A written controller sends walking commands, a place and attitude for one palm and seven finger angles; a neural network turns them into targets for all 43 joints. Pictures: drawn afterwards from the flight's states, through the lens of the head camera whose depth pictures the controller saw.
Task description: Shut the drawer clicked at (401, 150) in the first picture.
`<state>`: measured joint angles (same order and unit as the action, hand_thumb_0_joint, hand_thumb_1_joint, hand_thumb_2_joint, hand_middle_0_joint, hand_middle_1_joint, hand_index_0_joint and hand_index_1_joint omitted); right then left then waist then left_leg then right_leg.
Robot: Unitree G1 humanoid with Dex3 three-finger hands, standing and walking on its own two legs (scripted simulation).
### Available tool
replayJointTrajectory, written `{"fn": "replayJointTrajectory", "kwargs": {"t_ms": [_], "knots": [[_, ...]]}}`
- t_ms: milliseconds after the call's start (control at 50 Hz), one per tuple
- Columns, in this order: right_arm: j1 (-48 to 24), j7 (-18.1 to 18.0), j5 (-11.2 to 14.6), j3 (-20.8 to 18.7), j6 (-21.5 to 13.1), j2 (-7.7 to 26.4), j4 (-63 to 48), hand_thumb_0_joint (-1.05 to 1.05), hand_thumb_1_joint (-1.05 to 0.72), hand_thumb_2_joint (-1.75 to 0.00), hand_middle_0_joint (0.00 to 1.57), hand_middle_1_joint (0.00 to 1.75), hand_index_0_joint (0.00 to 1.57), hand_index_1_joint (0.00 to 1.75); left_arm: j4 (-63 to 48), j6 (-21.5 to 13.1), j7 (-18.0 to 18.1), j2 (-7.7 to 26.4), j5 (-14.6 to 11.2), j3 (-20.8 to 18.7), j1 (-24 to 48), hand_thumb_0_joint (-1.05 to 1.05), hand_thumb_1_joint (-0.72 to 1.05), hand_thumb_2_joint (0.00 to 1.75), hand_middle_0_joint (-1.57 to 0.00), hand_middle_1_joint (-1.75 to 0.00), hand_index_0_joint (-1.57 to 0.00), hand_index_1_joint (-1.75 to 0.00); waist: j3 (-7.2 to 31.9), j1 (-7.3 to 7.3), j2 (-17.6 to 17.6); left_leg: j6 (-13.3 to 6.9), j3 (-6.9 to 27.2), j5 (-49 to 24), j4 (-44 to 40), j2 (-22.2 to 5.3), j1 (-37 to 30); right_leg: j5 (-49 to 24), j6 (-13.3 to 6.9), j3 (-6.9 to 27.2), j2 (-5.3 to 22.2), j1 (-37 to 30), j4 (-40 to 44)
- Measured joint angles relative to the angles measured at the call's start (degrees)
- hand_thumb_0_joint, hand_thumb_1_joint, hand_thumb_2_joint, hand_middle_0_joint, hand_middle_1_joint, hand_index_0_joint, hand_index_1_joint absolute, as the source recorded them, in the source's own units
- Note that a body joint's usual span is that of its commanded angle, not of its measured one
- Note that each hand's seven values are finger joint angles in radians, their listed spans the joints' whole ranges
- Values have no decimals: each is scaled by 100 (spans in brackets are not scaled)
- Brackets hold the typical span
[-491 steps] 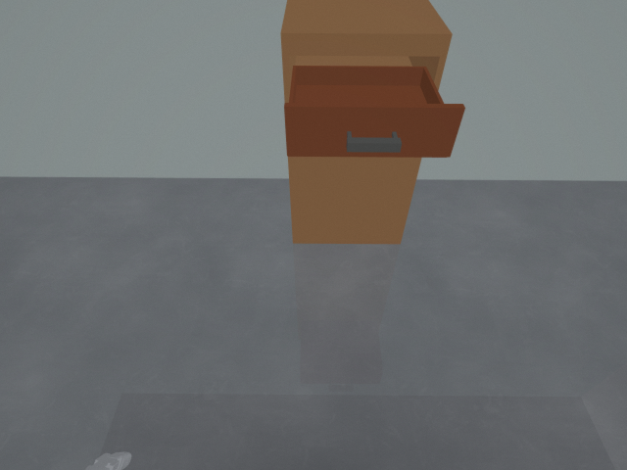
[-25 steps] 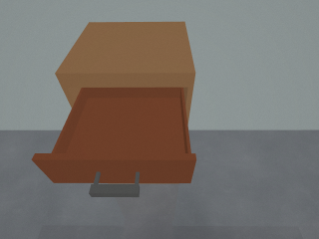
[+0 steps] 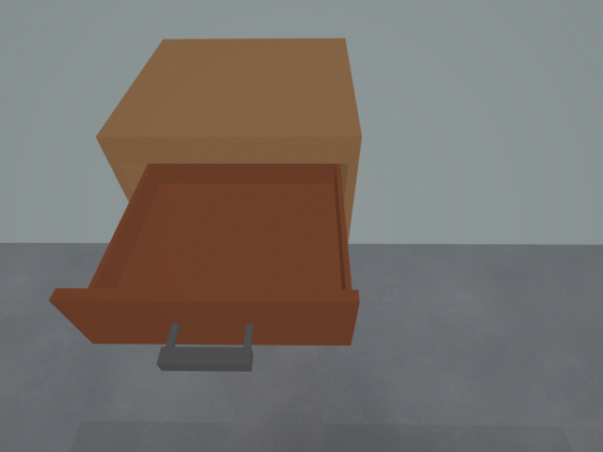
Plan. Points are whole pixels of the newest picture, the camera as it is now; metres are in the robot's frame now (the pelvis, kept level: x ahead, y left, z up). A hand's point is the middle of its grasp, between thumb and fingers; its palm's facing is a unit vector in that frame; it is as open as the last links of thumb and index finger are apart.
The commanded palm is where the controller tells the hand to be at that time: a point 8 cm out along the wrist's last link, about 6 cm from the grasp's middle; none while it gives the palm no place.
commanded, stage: look again from close up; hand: left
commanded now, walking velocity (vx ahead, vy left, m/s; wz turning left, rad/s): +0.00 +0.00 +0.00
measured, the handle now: (209, 344) +0.27 +0.16 -0.04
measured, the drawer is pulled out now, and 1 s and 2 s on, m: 0.30 0.30 0.30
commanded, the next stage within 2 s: raise the hand and make a fist in 0.12 s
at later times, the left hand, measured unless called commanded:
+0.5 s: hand (170, 406) +0.18 +0.18 -0.01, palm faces +0.23 -0.97 +0.00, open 6.6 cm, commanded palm +0.09 +0.21 -0.05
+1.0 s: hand (189, 445) +0.14 +0.14 +0.00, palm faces -0.01 -1.00 +0.00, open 4.1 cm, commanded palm +0.08 +0.20 +0.00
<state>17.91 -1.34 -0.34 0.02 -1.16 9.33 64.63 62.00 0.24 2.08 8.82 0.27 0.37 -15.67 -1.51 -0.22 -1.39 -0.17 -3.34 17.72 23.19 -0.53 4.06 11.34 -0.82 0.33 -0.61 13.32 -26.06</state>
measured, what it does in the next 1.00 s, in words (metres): lowers itself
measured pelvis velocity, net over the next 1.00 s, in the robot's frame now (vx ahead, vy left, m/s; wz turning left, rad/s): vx -0.02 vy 0.01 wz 0.08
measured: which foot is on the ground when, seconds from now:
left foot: down 0.00-1.00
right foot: down 0.00-1.00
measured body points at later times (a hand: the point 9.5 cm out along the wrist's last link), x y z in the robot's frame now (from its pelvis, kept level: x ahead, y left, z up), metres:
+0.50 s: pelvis -0.02 +0.00 -0.03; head -0.02 -0.01 +0.42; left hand +0.16 +0.23 -0.01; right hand +0.16 -0.26 -0.09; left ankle -0.06 +0.11 -0.74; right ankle +0.03 -0.11 -0.74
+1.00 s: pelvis -0.02 +0.01 -0.07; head +0.03 +0.00 +0.37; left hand +0.13 +0.20 +0.00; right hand +0.18 -0.17 -0.16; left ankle -0.06 +0.11 -0.74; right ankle +0.03 -0.11 -0.74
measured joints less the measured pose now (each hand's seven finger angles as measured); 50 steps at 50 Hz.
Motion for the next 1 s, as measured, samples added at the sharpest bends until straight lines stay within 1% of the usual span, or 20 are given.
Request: {"fn": "replayJointTrajectory", "kwargs": {"t_ms": [240,260,280,300,340,360,400,440,460,500,520,580,600,640,700,740,800,860,940,1000], "knots": [[65,16,-1,12,3,-72,34,0,-91,-90,20,30,20,30,27,-53,42,-24,11,5,-17,0,92,90,-20,-30,-20,-30,-20,-4,-18,40,5,2,141,-74,166,-68,-35,-26,-63,84,29],[132,-10,68,48,-42,-59,-200,0,-91,-90,20,30,20,30,-794,232,63,-11,-240,-73,-269,1,92,90,-20,-30,-20,-30,-63,-7,-7,43,4,45,245,-80,226,-58,-31,-30,-63,132,-39],[246,-100,118,77,-265,-42,-458,0,-91,-90,20,30,20,30,-1809,284,106,19,-407,-149,-583,1,93,90,-21,-30,-21,-30,-82,27,18,38,-2,63,270,-58,233,-27,-35,-22,-42,168,-121],[332,-186,153,74,-556,-1,-633,0,-91,-90,20,30,20,30,-2665,138,227,50,-532,-155,-814,2,93,90,-21,-31,-21,-31,-31,47,12,30,20,72,305,-33,274,9,-35,-39,-13,210,-187],[357,-262,229,48,-988,153,-915,1,-91,-90,20,30,20,30,-3920,-92,445,62,-746,-116,-983,2,94,90,-22,-32,-22,-32,153,1,-60,8,121,97,432,31,420,85,-8,-129,71,306,-308],[305,-268,240,31,-1147,248,-1087,1,-91,-90,20,30,20,30,-4401,-218,463,45,-843,-115,-948,2,93,90,-23,-33,-23,-33,227,-51,-101,-7,182,121,538,68,525,128,12,-184,119,376,-394],[102,-236,203,-42,-1414,418,-1477,1,-91,-90,20,30,20,30,-5026,-685,356,-11,-951,-146,-729,2,93,90,-25,-35,-25,-35,387,-149,-149,-35,264,210,853,128,856,229,40,-259,197,652,-659],[-159,-136,160,-129,-1594,521,-1923,1,-91,-90,20,30,20,30,-5364,-1233,111,-95,-1027,-217,-560,1,93,90,-27,-38,-27,-38,586,-185,-105,-41,247,350,1243,155,1292,359,42,-240,232,1098,-1046],[-298,-68,143,-172,-1659,545,-2159,1,-91,-90,20,30,20,30,-5314,-1420,25,-140,-1051,-336,-559,1,92,90,-24,-38,-29,-40,677,-191,-53,-37,217,440,1463,154,1527,435,36,-209,232,1351,-1269],[-559,101,115,-262,-1729,561,-2617,1,-91,-90,20,30,20,30,-5211,-2052,-391,-194,-1239,-577,-716,0,91,90,-19,-38,-32,-43,773,-168,107,-18,160,652,1932,124,1958,604,15,-155,206,1809,-1723],[-656,182,113,-305,-1752,576,-2829,1,-91,-90,20,30,20,30,-5235,-2377,-658,-183,-1304,-604,-883,0,91,90,-18,-38,-34,-45,804,-139,196,-9,153,764,2170,107,2167,693,3,-148,194,2018,-1943],[-841,347,90,-430,-1835,692,-3354,1,-91,-90,20,30,20,30,-5608,-3168,-1323,-108,-1271,-402,-1567,0,91,90,-24,-44,-39,-51,884,3,386,1,227,1106,2921,68,2811,977,-26,-222,181,2605,-2581],[-888,380,78,-466,-1854,741,-3484,1,-91,-90,20,30,20,30,-5796,-3331,-1458,-74,-1212,-294,-1793,0,91,90,-27,-47,-41,-53,900,62,404,2,273,1218,3169,59,3013,1069,-29,-267,183,2774,-2779],[-981,404,58,-502,-1834,810,-3685,1,-91,-90,20,30,20,30,-6219,-3461,-1568,-7,-1104,-102,-2158,1,90,90,-34,-52,-45,-57,902,179,381,1,373,1416,3607,53,3346,1234,-21,-363,197,3039,-3121],[-1106,354,69,-414,-1710,780,-3860,1,-91,-90,20,30,20,30,-6789,-3359,-1466,26,-1045,40,-2347,1,90,90,-44,-61,-51,-64,872,303,250,-1,521,1610,4080,74,3709,1408,-12,-504,241,3303,-3477],[-1151,309,84,-275,-1600,665,-3912,1,-91,-90,20,30,20,30,-7087,-3206,-1341,9,-1041,38,-2227,1,89,90,-51,-66,-55,-68,853,357,157,-4,588,1677,4279,89,3899,1467,-12,-567,264,3448,-3625],[-1102,271,104,-25,-1428,412,-3939,1,-91,-90,20,30,20,30,-7459,-2860,-1273,-60,-1058,54,-1902,1,89,90,-59,-73,-61,-75,829,381,22,-14,642,1709,4422,97,4097,1483,-11,-620,276,3604,-3712],[-890,262,139,173,-1231,139,-3907,1,-91,-90,20,30,20,30,-7792,-2369,-1378,-85,-1022,163,-1733,1,90,90,-66,-80,-67,-81,851,343,-99,-33,622,1680,4360,93,4116,1443,0,-601,268,3624,-3637],[-524,204,212,279,-951,-87,-3802,1,-90,-90,21,30,20,30,-8075,-1737,-1471,-52,-979,274,-1929,1,90,90,-74,-89,-75,-90,912,220,-160,-62,503,1588,4064,95,3921,1359,33,-484,256,3497,-3416],[-330,124,250,237,-819,-100,-3738,1,-90,-90,21,30,20,31,-8198,-1517,-1343,-27,-1038,200,-2259,1,90,90,-81,-96,-81,-96,911,133,-117,-70,420,1535,3869,97,3753,1323,49,-402,248,3386,-3292]]}}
